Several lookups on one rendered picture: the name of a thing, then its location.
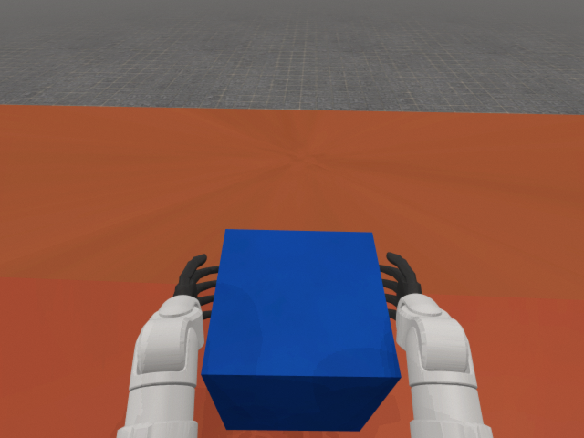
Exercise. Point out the right robot forearm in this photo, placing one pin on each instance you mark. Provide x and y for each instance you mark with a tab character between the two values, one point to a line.
441	372

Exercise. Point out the left robot forearm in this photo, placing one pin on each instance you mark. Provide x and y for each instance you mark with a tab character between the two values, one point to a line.
164	373

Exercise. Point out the carton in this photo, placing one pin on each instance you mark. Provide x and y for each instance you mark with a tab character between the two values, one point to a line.
300	336

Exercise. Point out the robot right hand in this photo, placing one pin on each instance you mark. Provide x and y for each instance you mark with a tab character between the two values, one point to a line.
407	283

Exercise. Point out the robot left hand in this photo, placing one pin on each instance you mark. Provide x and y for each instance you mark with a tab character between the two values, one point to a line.
190	276

